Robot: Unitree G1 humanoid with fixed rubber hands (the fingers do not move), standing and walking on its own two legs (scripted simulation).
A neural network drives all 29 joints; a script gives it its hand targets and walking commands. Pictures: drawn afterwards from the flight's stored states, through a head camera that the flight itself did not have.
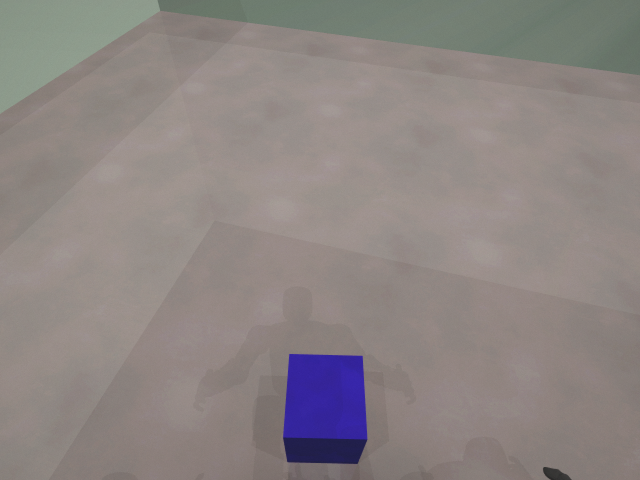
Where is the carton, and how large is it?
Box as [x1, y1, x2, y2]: [283, 354, 366, 463]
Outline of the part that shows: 289,354 283,432 287,461 357,463 366,441 362,356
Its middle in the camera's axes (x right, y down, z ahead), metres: +0.01 +0.47 +1.09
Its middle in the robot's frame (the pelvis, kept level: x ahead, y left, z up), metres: +0.44 -0.02 -0.65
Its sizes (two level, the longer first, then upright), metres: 0.210 0.200 0.250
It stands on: the floor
